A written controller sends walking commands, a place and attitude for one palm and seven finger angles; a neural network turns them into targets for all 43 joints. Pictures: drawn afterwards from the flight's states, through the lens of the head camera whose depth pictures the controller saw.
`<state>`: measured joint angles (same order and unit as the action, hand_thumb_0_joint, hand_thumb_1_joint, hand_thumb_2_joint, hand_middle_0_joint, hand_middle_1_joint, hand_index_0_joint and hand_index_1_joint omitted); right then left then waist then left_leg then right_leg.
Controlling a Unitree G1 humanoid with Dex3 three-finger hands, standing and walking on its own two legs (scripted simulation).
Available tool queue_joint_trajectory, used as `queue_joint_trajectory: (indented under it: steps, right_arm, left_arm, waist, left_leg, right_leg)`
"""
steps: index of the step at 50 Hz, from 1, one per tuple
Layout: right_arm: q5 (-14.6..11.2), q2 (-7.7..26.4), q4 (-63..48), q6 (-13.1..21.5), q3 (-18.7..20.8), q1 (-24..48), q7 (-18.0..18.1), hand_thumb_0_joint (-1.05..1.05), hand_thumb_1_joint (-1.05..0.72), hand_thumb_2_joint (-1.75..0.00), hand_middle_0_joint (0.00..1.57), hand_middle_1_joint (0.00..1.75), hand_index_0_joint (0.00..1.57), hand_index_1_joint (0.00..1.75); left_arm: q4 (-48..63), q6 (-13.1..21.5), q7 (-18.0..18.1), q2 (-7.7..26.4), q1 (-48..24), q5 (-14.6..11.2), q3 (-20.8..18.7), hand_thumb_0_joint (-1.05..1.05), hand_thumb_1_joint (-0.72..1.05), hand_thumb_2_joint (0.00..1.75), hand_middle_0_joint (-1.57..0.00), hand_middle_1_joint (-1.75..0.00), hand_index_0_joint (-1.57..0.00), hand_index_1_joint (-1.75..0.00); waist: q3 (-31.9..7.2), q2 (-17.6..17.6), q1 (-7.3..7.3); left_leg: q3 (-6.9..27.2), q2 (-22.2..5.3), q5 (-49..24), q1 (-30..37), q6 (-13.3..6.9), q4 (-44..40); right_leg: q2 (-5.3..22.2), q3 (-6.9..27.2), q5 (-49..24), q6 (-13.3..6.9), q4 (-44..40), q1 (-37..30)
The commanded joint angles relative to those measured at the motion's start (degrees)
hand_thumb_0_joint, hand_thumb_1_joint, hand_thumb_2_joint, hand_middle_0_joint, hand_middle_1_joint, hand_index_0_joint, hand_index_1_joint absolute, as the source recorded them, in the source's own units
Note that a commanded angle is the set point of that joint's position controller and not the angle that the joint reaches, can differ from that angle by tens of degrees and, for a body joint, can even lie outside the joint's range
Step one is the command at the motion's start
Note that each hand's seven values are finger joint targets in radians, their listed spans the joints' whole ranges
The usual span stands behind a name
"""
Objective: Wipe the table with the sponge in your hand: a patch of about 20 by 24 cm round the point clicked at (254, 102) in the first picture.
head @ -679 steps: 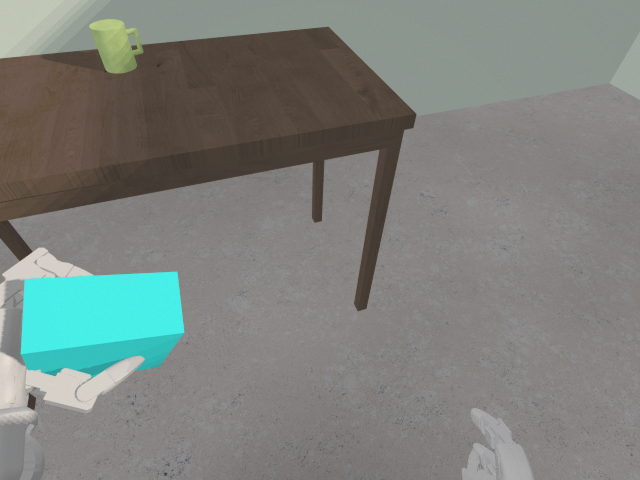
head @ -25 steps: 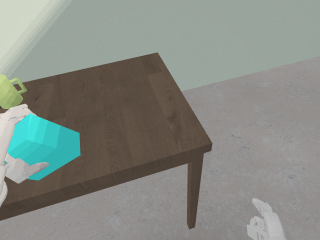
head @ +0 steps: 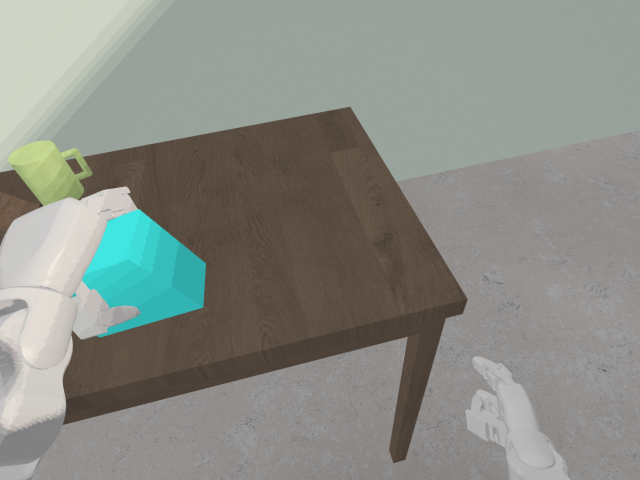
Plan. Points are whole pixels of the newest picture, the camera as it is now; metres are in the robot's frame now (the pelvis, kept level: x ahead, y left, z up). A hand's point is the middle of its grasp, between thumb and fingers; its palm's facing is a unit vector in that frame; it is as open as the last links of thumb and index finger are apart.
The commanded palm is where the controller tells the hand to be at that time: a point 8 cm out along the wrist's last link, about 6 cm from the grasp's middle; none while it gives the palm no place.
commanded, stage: turn the palm down, sponge in hand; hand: left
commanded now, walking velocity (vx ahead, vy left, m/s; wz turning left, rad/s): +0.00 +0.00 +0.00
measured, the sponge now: (129, 286) +0.25 +0.26 +0.16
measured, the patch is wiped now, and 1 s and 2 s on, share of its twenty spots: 0.00 0.00 0.00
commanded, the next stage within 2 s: move the sponge above the wiping area in 0.72 s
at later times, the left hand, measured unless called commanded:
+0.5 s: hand (120, 262) +0.24 +0.23 +0.21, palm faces +0.24 -0.05 -0.97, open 9.8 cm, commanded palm +0.19 +0.25 +0.29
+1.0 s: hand (108, 260) +0.22 +0.23 +0.23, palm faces +0.31 +0.01 -0.95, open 9.8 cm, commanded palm +0.18 +0.23 +0.28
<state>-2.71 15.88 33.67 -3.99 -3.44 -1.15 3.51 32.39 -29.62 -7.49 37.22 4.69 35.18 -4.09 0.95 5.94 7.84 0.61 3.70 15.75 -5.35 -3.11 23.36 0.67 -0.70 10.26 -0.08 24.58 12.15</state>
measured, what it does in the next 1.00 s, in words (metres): shifts its weight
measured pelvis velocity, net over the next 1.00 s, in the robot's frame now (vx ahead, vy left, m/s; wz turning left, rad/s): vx -0.03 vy -0.06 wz -0.02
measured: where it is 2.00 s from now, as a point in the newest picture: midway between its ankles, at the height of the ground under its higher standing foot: outside the picture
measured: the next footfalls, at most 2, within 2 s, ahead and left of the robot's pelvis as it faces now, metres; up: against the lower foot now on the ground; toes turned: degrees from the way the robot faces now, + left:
none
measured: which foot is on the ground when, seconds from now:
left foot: down 0.00-1.00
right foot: down 0.00-1.00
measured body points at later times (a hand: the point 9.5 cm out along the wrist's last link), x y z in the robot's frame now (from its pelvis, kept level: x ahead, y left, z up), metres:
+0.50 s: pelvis -0.01 -0.03 +0.00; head -0.01 -0.08 +0.45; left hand +0.22 +0.23 +0.26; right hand +0.25 -0.22 -0.08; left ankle -0.03 +0.08 -0.74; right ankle +0.03 -0.12 -0.74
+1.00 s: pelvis -0.03 -0.06 -0.01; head -0.06 -0.12 +0.44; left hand +0.20 +0.22 +0.28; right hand +0.22 -0.27 -0.08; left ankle -0.03 +0.08 -0.74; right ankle +0.03 -0.12 -0.74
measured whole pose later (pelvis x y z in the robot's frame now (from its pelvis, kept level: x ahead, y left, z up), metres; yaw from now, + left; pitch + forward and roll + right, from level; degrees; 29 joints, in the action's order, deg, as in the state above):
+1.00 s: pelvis -0.03 -0.06 -0.01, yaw -1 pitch -5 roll +2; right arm -3.2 16.9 36.7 -3.6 -1.9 -1.2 4.0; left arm 19.5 -24.7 -3.7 41.3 -1.1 41.1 -4.3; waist 0.6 7.0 7.4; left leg 0.4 0.4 15.1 -5.6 1.0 25.7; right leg -2.6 -1.0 9.9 -4.4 28.3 13.5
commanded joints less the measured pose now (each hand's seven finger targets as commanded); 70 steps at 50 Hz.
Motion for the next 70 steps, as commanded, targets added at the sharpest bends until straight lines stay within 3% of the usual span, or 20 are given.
queue_joint_trajectory:
  steps: [1, 6, 12, 17, 21, 22, 26, 32, 37, 41, 42, 46, 50, 51, 57, 61, 64, 66, 67, 70]
  right_arm:
    - [0.36, 5.69, -9.54, 2.56, 1.26, 14.28, 0.00, 0.00, -0.90, -0.90, 0.20, 0.30, 0.20, 0.30]
    - [-0.61, 5.16, -8.62, 1.63, 1.01, 15.26, -0.86, 0.00, -0.90, -0.90, 0.20, 0.30, 0.20, 0.30]
    - [-1.08, 5.85, -9.82, 1.57, 1.32, 12.55, -0.85, 0.00, -0.90, -0.90, 0.20, 0.30, 0.20, 0.30]
    - [-0.28, 5.39, -11.35, 2.79, 1.32, 14.33, -0.28, 0.00, -0.90, -0.90, 0.20, 0.30, 0.20, 0.30]
    - [0.43, 4.91, -9.98, 3.14, 1.21, 16.30, -0.24, 0.00, -0.90, -0.90, 0.20, 0.30, 0.20, 0.30]
    - [0.70, 4.31, -9.58, 3.06, 1.27, 13.89, -0.31, 0.00, -0.90, -0.90, 0.20, 0.30, 0.20, 0.30]
    - [-0.57, 4.91, -8.58, 2.33, 1.61, 15.63, -0.78, 0.00, -0.90, -0.90, 0.20, 0.30, 0.20, 0.30]
    - [-1.48, 6.08, -9.47, 2.44, 1.91, 12.54, -0.31, 0.00, -0.90, -0.90, 0.20, 0.30, 0.20, 0.30]
    - [-0.65, 5.65, -11.28, 4.26, 2.00, 14.54, 0.54, 0.00, -0.90, -0.90, 0.20, 0.30, 0.20, 0.30]
    - [0.46, 5.27, -10.26, 5.05, 2.14, 16.36, 0.86, 0.00, -0.90, -0.90, 0.20, 0.30, 0.20, 0.30]
    - [0.70, 4.69, -9.30, 4.92, 2.15, 14.12, 0.99, 0.00, -0.90, -0.90, 0.20, 0.30, 0.20, 0.30]
    - [-0.39, 5.58, -7.66, 4.15, 2.87, 14.22, 0.90, 0.00, -0.90, -0.90, 0.20, 0.30, 0.20, 0.30]
    - [-0.68, 6.56, -7.87, 3.68, 3.18, 12.40, 1.30, 0.00, -0.90, -0.90, 0.20, 0.30, 0.20, 0.30]
    - [-1.25, 6.00, -8.35, 4.37, 2.63, 15.29, 1.08, 0.00, -0.90, -0.90, 0.20, 0.30, 0.20, 0.30]
    - [-0.72, 6.46, -9.75, 5.28, 2.49, 13.85, 1.50, 0.00, -0.90, -0.90, 0.20, 0.30, 0.20, 0.30]
    - [0.11, 6.09, -9.35, 6.13, 2.39, 15.92, 2.01, 0.00, -0.90, -0.90, 0.20, 0.30, 0.20, 0.30]
    - [0.78, 5.66, -7.48, 5.99, 2.94, 12.78, 1.74, 0.00, -0.90, -0.90, 0.20, 0.30, 0.20, 0.30]
    - [0.23, 5.41, -7.13, 6.45, 2.89, 14.53, 1.47, 0.00, -0.90, -0.90, 0.20, 0.30, 0.20, 0.30]
    - [0.42, 5.01, -6.84, 6.26, 2.77, 13.18, 1.33, 0.00, -0.90, -0.90, 0.20, 0.30, 0.20, 0.30]
    - [0.00, 6.03, -6.49, 5.50, 3.18, 12.11, 1.13, 0.00, -0.90, -0.90, 0.20, 0.30, 0.20, 0.30]
  left_arm:
    - [9.94, 1.52, 3.41, 23.35, -19.45, 7.63, -16.88, 0.00, 0.10, 1.30, -1.20, -1.60, -1.20, -1.60]
    - [3.62, -0.41, 3.43, 19.85, -18.76, 4.92, -15.71, 0.00, 0.10, 1.30, -1.20, -1.60, -1.20, -1.60]
    - [2.91, -0.79, 0.03, 10.74, -12.28, 3.62, -7.03, 0.00, 0.10, 1.30, -1.20, -1.60, -1.20, -1.60]
    - [12.11, 1.47, 2.10, 17.01, -18.22, 7.60, -10.37, 0.00, 0.10, 1.30, -1.20, -1.60, -1.20, -1.60]
    - [12.66, 2.87, 4.63, 25.01, -20.09, 10.39, -17.32, 0.00, 0.10, 1.30, -1.20, -1.60, -1.20, -1.60]
    - [11.45, 3.48, 5.29, 22.18, -21.46, 10.48, -14.82, 0.00, 0.10, 1.30, -1.20, -1.60, -1.20, -1.60]
    - [2.10, 2.17, 5.12, 19.75, -17.41, 7.99, -15.10, 0.00, 0.10, 1.30, -1.20, -1.60, -1.20, -1.60]
    - [-2.62, 1.80, 2.11, 11.10, -10.52, 3.91, -7.74, 0.00, 0.10, 1.30, -1.20, -1.60, -1.20, -1.60]
    - [7.02, 3.41, 3.11, 15.92, -14.65, 5.94, -10.03, 0.00, 0.10, 1.30, -1.20, -1.60, -1.20, -1.60]
    - [9.92, 4.62, 5.65, 25.34, -19.73, 9.21, -17.23, 0.00, 0.10, 1.30, -1.20, -1.60, -1.20, -1.60]
    - [6.26, 4.94, 6.41, 22.60, -21.94, 10.07, -14.60, 0.00, 0.10, 1.30, -1.20, -1.60, -1.20, -1.60]
    - [-4.99, 4.52, 6.87, 21.30, -21.31, 8.93, -14.64, 0.00, 0.10, 1.30, -1.20, -1.60, -1.20, -1.60]
    - [-11.69, 4.42, 4.37, 16.68, -19.05, 6.34, -9.62, 0.00, 0.10, 1.30, -1.20, -1.60, -1.20, -1.60]
    - [-12.46, 3.93, 3.64, 15.71, -17.45, 6.27, -9.56, 0.00, 0.10, 1.30, -1.20, -1.60, -1.20, -1.60]
    - [-7.49, 5.25, 1.92, 16.37, -19.81, 7.72, -7.50, 0.00, 0.10, 1.30, -1.20, -1.60, -1.20, -1.60]
    - [-3.78, 6.90, 3.23, 24.52, -26.22, 11.04, -13.26, 0.00, 0.10, 1.30, -1.20, -1.60, -1.20, -1.60]
    - [-6.48, 8.20, 5.21, 23.01, -28.86, 12.53, -12.33, 0.00, 0.10, 1.30, -1.20, -1.60, -1.20, -1.60]
    - [-7.87, 7.77, 6.29, 23.84, -27.61, 11.70, -14.77, 0.00, 0.10, 1.30, -1.20, -1.60, -1.20, -1.60]
    - [-8.65, 7.54, 6.34, 18.96, -28.07, 10.77, -10.79, 0.00, 0.10, 1.30, -1.20, -1.60, -1.20, -1.60]
    - [-12.59, 6.61, 5.20, 16.73, -23.93, 8.81, -9.57, 0.00, 0.10, 1.30, -1.20, -1.60, -1.20, -1.60]
  waist:
    - [-14.01, 3.92, 1.40]
    - [-13.16, 0.32, 1.23]
    - [-10.55, -4.48, -1.02]
    - [-17.34, -1.06, 0.14]
    - [-18.91, 2.90, 2.07]
    - [-19.03, 1.00, 1.21]
    - [-11.49, -0.82, 1.39]
    - [-6.28, -7.19, -1.04]
    - [-14.13, -4.49, -0.09]
    - [-16.47, 1.08, 1.87]
    - [-15.79, -0.91, 0.45]
    - [-8.71, -2.60, 0.41]
    - [-5.44, -5.88, -0.84]
    - [-4.97, -5.33, -0.63]
    - [-11.23, -5.03, -0.92]
    - [-14.24, -0.13, 0.51]
    - [-14.04, -0.55, 0.47]
    - [-13.20, -0.03, 1.46]
    - [-12.92, -1.75, 0.44]
    - [-8.99, -3.89, 0.11]
  left_leg:
    - [4.75, -4.60, -26.32, -4.23, 2.29, -5.03]
    - [3.17, -3.56, -26.39, -3.44, 2.85, -4.56]
    - [0.80, -3.71, -20.53, -4.61, 1.69, -4.39]
    - [1.20, -2.69, -18.96, -3.48, 0.76, -4.12]
    - [2.69, -1.72, -19.85, -3.51, 0.77, -3.79]
    - [1.49, -1.65, -21.12, -3.42, 0.80, -3.31]
    - [2.09, -1.88, -18.08, -5.05, 1.54, -3.82]
    - [-0.31, -2.87, -10.53, -8.22, 0.99, -3.60]
    - [-0.61, -1.73, -8.52, -7.33, 0.54, -1.82]
    - [0.83, -0.66, -9.12, -6.93, 1.03, -0.75]
    - [-0.23, -0.89, -9.35, -6.90, 0.99, -0.61]
    - [0.83, -1.08, -6.63, -7.80, 1.48, -1.18]
    - [-0.36, -1.65, -2.80, -10.09, 1.21, -1.34]
    - [-0.26, -1.67, -2.22, -10.35, 1.46, -0.64]
    - [-0.63, -1.59, -1.13, -10.65, 0.90, -0.19]
    - [0.88, -0.78, -3.21, -8.69, 1.00, -0.30]
    - [0.80, -0.86, -5.07, -7.92, 1.19, -1.63]
    - [1.54, -0.77, -5.98, -7.98, 1.49, -1.40]
    - [0.48, -1.25, -6.24, -8.01, 1.44, -1.73]
    - [0.83, -1.66, -4.38, -9.03, 1.47, -3.21]
  right_leg:
    - [-2.48, 2.76, -7.02, -3.87, 0.74, -12.62]
    - [-2.12, 2.88, -10.00, -3.92, -1.18, -12.19]
    - [-0.83, 0.01, -9.45, -2.19, -2.12, -9.49]
    - [-0.68, 1.37, -6.96, -2.71, -0.31, -13.02]
    - [-2.00, 5.93, -7.70, -4.15, 0.31, -15.20]
    - [-0.86, 4.17, -8.63, -3.78, 0.61, -15.75]
    - [-1.70, 6.55, -6.78, -4.11, -1.87, -11.63]
    - [0.01, 3.10, -1.76, -1.42, -3.20, -7.81]
    - [0.81, 5.36, 3.20, -1.44, -1.84, -11.08]
    - [0.21, 10.93, 4.71, -3.20, -1.44, -12.30]
    - [0.75, 9.22, 4.79, -2.83, -1.42, -12.40]
    - [-0.27, 11.98, 7.67, -3.59, -4.50, -7.90]
    - [1.58, 9.23, 11.18, -1.68, -5.55, -6.16]
    - [1.30, 11.54, 13.68, -2.25, -6.47, -5.07]
    - [2.55, 9.11, 14.50, -1.53, -3.92, -8.40]
    - [1.29, 11.37, 12.57, -3.09, -2.78, -9.65]
    - [1.06, 8.37, 8.76, -3.28, -2.07, -10.47]
    - [0.14, 10.42, 7.65, -4.19, -2.15, -10.19]
    - [0.97, 7.88, 6.19, -3.33, -1.80, -10.54]
    - [0.65, 6.30, 6.10, -2.75, -2.70, -8.20]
